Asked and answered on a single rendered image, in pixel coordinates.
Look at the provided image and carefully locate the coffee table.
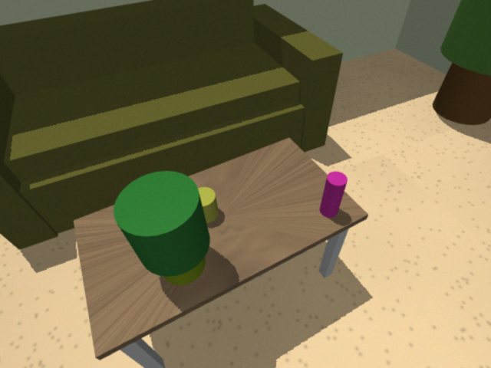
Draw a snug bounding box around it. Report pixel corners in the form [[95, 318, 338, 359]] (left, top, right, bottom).
[[74, 138, 368, 368]]

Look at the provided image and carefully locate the sofa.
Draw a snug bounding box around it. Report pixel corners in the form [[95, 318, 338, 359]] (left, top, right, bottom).
[[0, 0, 343, 250]]

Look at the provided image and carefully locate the potted plant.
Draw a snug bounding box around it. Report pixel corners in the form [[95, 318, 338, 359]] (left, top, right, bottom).
[[433, 0, 491, 125], [114, 171, 210, 285]]

